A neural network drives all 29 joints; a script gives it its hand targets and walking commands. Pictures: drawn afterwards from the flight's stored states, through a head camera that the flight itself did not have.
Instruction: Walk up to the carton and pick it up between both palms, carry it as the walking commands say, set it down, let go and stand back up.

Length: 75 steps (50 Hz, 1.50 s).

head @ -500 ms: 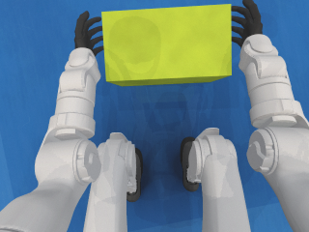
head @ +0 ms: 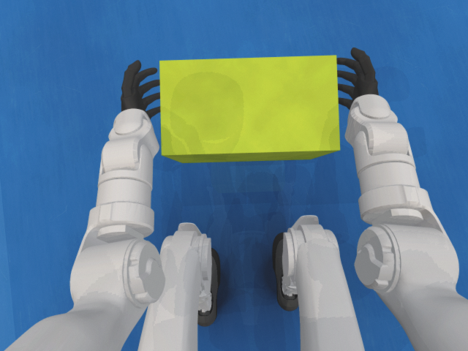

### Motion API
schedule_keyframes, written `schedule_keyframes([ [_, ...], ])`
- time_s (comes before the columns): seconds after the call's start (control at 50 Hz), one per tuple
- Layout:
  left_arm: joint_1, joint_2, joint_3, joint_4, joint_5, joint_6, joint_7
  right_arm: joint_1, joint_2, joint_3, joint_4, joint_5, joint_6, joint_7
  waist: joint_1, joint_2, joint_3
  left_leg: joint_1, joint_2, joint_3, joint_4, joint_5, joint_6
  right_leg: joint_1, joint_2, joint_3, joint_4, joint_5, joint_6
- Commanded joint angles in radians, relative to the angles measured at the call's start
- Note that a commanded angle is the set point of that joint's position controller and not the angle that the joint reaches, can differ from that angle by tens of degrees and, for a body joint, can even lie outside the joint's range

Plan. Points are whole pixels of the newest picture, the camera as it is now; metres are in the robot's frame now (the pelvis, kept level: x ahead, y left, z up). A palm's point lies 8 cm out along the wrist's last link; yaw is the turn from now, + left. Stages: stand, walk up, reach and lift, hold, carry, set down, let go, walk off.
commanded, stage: reach and lift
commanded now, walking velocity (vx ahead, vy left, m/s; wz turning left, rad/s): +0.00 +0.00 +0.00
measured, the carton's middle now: (246, 117) +0.50 -0.03 -0.16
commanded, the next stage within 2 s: none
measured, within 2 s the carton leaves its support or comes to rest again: neither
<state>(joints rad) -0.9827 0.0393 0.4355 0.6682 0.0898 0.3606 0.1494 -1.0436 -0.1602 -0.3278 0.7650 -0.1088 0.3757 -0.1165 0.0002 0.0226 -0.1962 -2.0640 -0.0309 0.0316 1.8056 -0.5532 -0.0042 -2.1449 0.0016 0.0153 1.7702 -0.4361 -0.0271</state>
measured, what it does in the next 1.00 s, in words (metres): rises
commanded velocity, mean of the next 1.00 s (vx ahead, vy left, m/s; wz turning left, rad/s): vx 0.00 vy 0.00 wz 0.00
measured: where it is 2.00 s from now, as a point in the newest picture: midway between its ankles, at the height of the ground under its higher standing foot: (246, 292)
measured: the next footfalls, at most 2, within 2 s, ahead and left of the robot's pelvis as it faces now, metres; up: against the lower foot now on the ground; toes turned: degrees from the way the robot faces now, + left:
none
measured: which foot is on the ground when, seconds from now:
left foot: down 0.00-1.00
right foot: down 0.00-1.00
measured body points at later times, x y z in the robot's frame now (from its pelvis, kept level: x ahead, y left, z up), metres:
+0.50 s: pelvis +0.02 +0.00 +0.07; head +0.25 -0.04 +0.45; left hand +0.49 +0.15 +0.00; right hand +0.48 -0.21 -0.01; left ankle +0.09 +0.12 -0.44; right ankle +0.12 -0.11 -0.44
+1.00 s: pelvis +0.03 +0.00 +0.13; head +0.23 -0.03 +0.54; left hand +0.47 +0.15 +0.08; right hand +0.47 -0.21 +0.07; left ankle +0.09 +0.12 -0.44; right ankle +0.12 -0.11 -0.44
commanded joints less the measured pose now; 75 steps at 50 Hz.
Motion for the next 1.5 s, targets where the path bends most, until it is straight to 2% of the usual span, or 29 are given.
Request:
schedule_keyframes([
  [0.0,-0.703,-0.879,-0.502,-0.086,-0.165,-0.020,-0.395,-0.625,0.957,0.437,-0.107,0.166,-0.035,0.370,-0.008,-0.080,-1.093,0.387,-0.131,0.041,-0.214,0.208,0.015,0.864,0.132,-0.029,-0.153,0.237,0.013],
  [0.2,-0.637,-0.908,-0.492,-0.076,-0.140,-0.007,-0.411,-0.559,0.989,0.419,-0.083,0.150,-0.030,0.387,-0.003,-0.073,-1.050,0.476,-0.128,0.026,-0.305,0.220,0.014,0.908,0.139,-0.032,-0.238,0.226,0.013],
  [0.44,-0.537,-0.933,-0.501,-0.082,-0.119,-0.010,-0.434,-0.479,1.026,0.446,-0.126,0.139,-0.036,0.390,0.006,-0.075,-1.059,0.555,-0.130,0.015,-0.391,0.281,0.017,1.032,0.142,-0.015,-0.330,0.295,0.019],
  [0.64,-0.476,-0.948,-0.502,-0.077,-0.100,-0.008,-0.451,-0.417,1.048,0.445,-0.128,0.118,-0.033,0.394,0.003,-0.072,-1.014,0.626,-0.127,0.006,-0.477,0.272,0.018,1.114,0.140,-0.004,-0.420,0.287,0.021],
  [0.84,-0.414,-0.971,-0.490,-0.072,-0.064,-0.004,-0.464,-0.356,1.068,0.431,-0.116,0.097,-0.031,0.417,0.006,-0.062,-0.944,0.744,-0.118,-0.012,-0.577,0.287,0.019,1.163,0.140,-0.002,-0.513,0.282,0.020],
  [1.02,-0.345,-1.000,-0.495,-0.086,-0.037,-0.002,-0.476,-0.294,1.090,0.439,-0.133,0.081,-0.032,0.441,0.011,-0.057,-0.907,0.868,-0.108,-0.031,-0.664,0.348,0.019,1.227,0.137,0.005,-0.596,0.328,0.018],
  [1.48,-0.189,-1.017,-0.510,-0.119,0.011,0.008,-0.528,-0.134,1.144,0.472,-0.202,0.033,-0.012,0.475,0.013,-0.054,-0.770,1.104,-0.087,-0.048,-0.914,0.397,0.028,1.495,0.109,0.040,-0.852,0.403,0.024],
])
